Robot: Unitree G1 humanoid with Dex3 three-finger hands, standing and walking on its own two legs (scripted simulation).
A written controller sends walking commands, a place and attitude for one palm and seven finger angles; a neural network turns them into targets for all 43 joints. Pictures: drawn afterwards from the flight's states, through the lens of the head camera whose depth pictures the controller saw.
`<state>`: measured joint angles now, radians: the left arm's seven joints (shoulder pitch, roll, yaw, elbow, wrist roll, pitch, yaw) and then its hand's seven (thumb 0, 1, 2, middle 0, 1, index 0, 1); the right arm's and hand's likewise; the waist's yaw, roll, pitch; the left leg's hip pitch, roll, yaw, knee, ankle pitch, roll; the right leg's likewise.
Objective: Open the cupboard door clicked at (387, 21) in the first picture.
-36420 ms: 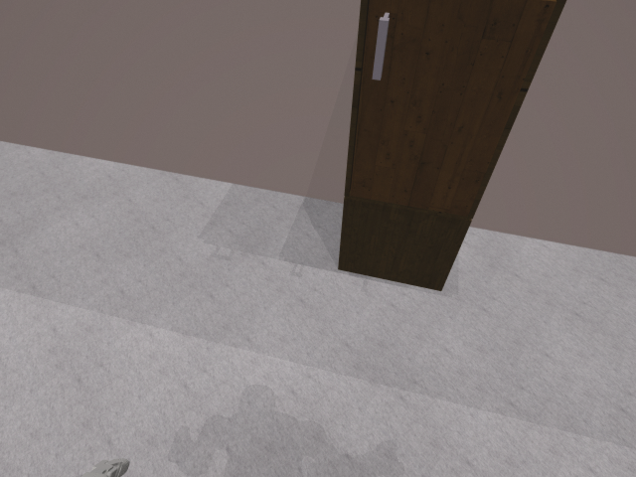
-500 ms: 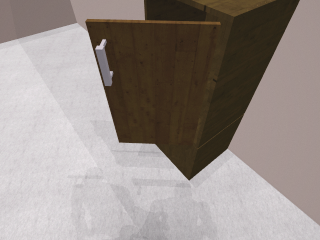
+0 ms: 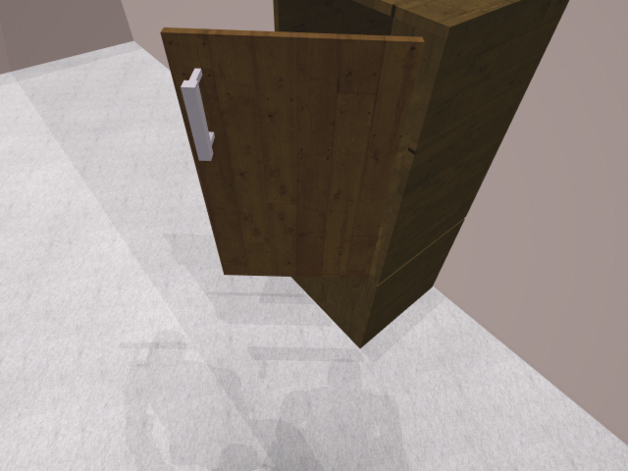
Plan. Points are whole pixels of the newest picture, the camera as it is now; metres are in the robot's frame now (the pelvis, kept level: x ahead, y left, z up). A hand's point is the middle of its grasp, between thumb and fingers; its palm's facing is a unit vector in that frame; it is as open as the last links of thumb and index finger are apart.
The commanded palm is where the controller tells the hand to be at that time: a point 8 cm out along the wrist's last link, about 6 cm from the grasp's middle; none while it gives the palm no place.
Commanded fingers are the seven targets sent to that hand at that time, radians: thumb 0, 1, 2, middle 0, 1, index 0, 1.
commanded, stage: look again from close up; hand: left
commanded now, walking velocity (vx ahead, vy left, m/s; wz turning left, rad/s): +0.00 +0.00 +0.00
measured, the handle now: (201, 115) +0.59 +0.20 +0.14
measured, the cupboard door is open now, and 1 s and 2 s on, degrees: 49 49 49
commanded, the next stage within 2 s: raise the hand with hooked fingers in 0.42 s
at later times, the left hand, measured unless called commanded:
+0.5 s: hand out of the picture +0.03 +0.18 -0.18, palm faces -0.01 -0.99 -0.16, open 7.4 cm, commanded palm none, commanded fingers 0.00 0.90 0.90 -0.20 -0.30 -0.20 -0.30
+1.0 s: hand (165, 434) +0.17 +0.19 -0.03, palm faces +0.15 -0.99 -0.03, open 8.9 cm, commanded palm +0.18 +0.25 +0.01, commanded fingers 0.00 0.32 0.65 -0.24 -0.68 -0.24 -0.68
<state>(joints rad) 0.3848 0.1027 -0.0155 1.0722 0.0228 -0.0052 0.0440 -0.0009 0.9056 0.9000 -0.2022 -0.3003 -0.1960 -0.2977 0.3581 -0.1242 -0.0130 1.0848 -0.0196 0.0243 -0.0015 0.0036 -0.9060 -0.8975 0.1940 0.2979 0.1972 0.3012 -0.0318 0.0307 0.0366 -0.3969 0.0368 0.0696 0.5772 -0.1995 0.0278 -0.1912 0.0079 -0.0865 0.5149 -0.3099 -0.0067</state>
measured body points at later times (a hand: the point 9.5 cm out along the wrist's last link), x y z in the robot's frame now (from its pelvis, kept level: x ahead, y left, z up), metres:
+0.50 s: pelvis +0.03 +0.01 +0.00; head +0.04 +0.03 +0.45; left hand +0.03 +0.23 -0.16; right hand +0.05 -0.22 -0.14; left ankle +0.09 +0.09 -0.73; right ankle -0.02 -0.12 -0.73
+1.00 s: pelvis +0.03 -0.03 -0.05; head +0.04 -0.01 +0.40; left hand +0.16 +0.24 -0.02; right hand +0.26 -0.27 -0.08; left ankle +0.09 +0.09 -0.73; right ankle +0.01 -0.11 -0.73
